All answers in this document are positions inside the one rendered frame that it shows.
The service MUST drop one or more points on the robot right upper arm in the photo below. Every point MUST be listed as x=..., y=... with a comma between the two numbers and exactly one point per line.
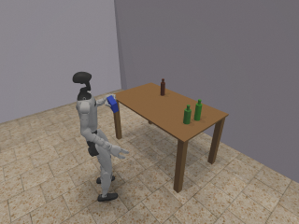
x=84, y=115

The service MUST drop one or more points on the robot left forearm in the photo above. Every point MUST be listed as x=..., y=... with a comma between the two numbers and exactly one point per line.
x=100, y=102

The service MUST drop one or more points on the right robot thigh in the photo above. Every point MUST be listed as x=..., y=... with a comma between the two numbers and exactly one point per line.
x=102, y=156

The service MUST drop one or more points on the sponge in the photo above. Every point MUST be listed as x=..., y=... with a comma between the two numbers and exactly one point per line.
x=114, y=105

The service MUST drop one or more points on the robot right hand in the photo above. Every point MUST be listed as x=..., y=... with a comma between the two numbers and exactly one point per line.
x=115, y=150

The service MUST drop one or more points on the table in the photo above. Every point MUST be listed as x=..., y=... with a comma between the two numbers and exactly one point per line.
x=167, y=112

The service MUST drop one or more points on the robot left foot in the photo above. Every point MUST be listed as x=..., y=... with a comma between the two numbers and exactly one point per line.
x=98, y=180

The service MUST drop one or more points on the robot left hand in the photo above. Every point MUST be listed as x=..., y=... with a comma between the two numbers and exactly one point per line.
x=105, y=99

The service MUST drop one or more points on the robot right forearm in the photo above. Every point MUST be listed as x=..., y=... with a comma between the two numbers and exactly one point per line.
x=92, y=137

